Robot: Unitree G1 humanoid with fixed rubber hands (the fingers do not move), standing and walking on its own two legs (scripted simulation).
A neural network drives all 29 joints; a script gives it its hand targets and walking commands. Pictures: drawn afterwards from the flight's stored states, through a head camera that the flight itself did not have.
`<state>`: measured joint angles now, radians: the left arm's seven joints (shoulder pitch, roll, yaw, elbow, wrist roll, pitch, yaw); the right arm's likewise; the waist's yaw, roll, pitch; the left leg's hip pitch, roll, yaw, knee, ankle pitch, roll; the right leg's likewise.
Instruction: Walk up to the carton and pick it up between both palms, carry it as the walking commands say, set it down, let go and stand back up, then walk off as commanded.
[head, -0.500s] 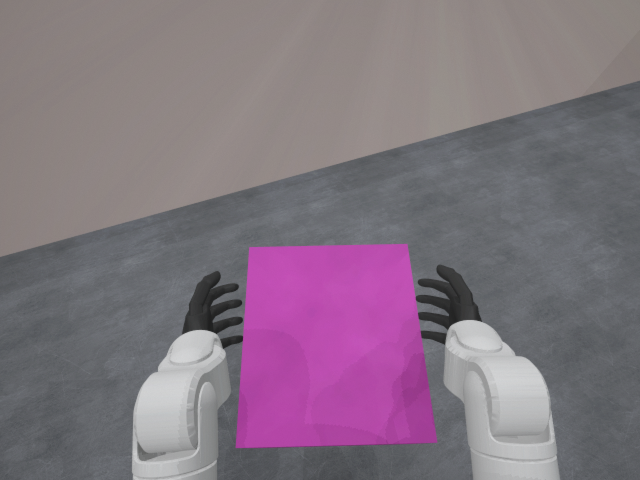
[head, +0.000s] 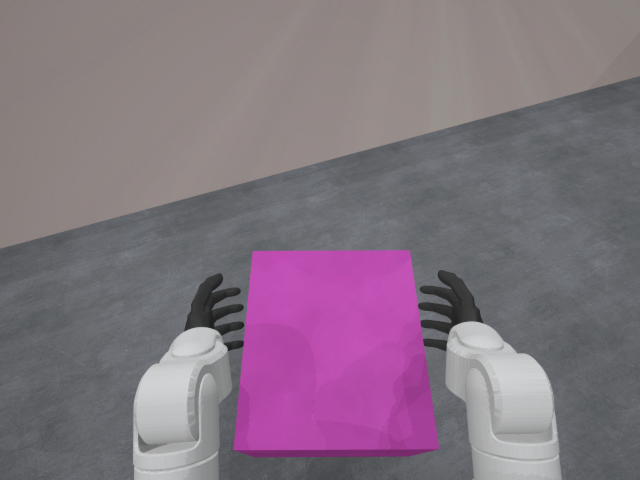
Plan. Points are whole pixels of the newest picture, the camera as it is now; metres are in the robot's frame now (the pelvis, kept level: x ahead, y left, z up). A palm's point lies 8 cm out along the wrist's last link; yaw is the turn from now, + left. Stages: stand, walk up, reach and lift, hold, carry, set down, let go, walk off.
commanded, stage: carry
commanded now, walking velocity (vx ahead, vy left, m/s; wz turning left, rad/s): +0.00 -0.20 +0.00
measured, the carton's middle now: (331, 355) +0.30 +0.00 +0.00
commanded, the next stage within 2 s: none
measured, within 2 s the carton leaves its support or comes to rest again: neither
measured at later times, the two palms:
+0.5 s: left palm (268, 337) +0.26 +0.07 +0.11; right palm (534, 334) +0.26 -0.21 +0.11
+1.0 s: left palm (392, 355) +0.23 -0.06 +0.12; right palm out of the picture +0.23 -0.34 +0.11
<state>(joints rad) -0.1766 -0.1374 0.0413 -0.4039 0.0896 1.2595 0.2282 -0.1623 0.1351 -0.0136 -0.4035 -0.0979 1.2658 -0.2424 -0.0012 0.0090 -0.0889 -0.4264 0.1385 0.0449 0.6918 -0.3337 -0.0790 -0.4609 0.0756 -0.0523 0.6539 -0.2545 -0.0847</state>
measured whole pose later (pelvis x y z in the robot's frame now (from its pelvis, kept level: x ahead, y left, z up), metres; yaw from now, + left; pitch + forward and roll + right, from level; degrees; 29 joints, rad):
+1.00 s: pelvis -0.03 -0.20 +0.01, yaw -1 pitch +3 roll -2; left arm -0.16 -0.14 0.02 -0.47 0.08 1.26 0.22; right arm -0.14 0.13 0.00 -0.47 -0.11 1.27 -0.23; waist 0.02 0.05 -0.06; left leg -0.38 0.23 0.10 0.66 -0.34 -0.10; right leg -0.37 -0.03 -0.12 0.57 -0.23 0.01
